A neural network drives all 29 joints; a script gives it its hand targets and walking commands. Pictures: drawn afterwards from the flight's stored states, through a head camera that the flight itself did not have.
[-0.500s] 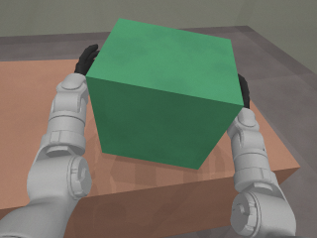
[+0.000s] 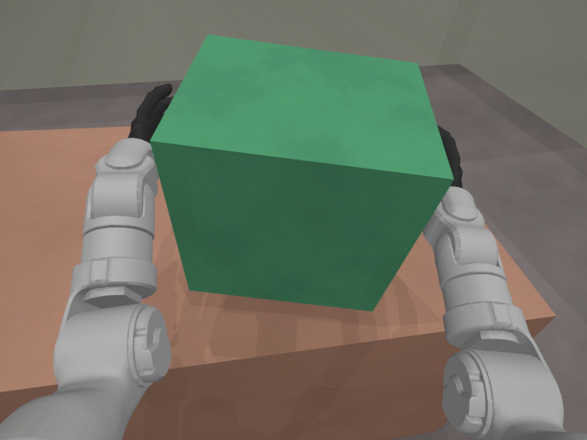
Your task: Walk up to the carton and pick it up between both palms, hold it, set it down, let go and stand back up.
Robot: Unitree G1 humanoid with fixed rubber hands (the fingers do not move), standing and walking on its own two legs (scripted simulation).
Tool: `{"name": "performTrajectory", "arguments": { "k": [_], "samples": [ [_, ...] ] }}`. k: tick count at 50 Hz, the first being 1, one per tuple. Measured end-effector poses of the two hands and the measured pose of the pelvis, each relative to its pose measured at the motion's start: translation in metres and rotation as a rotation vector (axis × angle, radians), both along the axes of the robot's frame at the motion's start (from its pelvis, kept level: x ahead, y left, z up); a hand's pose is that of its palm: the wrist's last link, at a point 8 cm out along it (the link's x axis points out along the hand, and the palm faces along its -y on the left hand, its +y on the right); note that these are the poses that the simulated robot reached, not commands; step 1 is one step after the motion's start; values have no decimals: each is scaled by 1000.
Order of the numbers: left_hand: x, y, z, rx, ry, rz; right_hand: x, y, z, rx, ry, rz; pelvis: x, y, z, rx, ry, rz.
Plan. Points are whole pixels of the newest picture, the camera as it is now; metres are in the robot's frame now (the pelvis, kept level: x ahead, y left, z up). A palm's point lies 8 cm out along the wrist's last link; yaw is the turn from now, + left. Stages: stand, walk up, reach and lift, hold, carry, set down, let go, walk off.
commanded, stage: reach and lift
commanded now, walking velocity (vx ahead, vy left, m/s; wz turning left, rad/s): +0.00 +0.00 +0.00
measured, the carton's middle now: (296, 183) +0.44 -0.02 +0.15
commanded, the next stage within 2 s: hold in 1.62 s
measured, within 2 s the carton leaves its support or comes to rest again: neither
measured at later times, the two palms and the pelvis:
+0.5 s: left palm (127, 137) +0.39 +0.18 +0.26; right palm (456, 167) +0.36 -0.20 +0.23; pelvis -0.02 -0.01 +0.00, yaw +0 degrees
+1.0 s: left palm (108, 129) +0.35 +0.18 +0.29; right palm (484, 108) +0.36 -0.20 +0.31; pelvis -0.03 -0.03 +0.00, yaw +1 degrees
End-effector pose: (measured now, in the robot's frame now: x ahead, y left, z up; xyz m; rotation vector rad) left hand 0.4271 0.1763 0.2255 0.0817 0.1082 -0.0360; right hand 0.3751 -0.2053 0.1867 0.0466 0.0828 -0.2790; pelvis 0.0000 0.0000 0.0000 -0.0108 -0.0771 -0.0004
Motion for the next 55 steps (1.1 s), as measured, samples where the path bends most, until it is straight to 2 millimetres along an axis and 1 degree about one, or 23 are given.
{"name": "performTrajectory", "arguments": {
  "k": [16, 29, 31, 34, 36, 38, 40, 42, 48, 51, 55],
  "samples": [
    [-23, 5, 23, -12, -4, 36, -9, 3, 27, 4, -4, 36, -9, -2, 0, -1, -23, -2],
    [-45, 5, 38, -22, 6, 89, -13, 2, 48, 2, 13, 84, -18, -8, 0, -1, -18, -3],
    [-53, 5, 41, -21, -5, 108, -14, 1, 53, -9, 9, 100, -19, -9, 0, -2, -14, -9],
    [-71, 5, 45, -29, -33, 145, -17, 0, 68, -32, -8, 138, -19, -12, 0, -8, -13, -15],
    [-80, 4, 41, -53, -20, 162, -20, -1, 77, -41, 3, 153, -21, -15, 0, -7, -19, -13],
    [-84, 3, 35, -84, 15, 170, -21, -2, 84, -46, 35, 158, -23, -19, 0, -4, -17, -8],
    [-84, 1, 30, -100, 45, 171, -22, -3, 89, -44, 62, 156, -24, -23, 0, -1, -5, -1],
    [-84, 0, 32, -101, 51, 168, -21, -4, 95, -40, 67, 154, -26, -27, 0, 0, 13, 5],
    [-78, 3, 59, -95, 23, 167, -17, -2, 118, -36, 41, 154, -28, -33, 0, -2, 58, 16],
    [-75, 7, 69, -77, 33, 167, -13, 2, 121, -34, 58, 154, -27, -33, 0, -3, 60, 20],
    [-72, 12, 76, -54, 34, 157, -9, 8, 122, -35, 66, 160, -23, -31, 0, -5, 59, 25]
  ]
}}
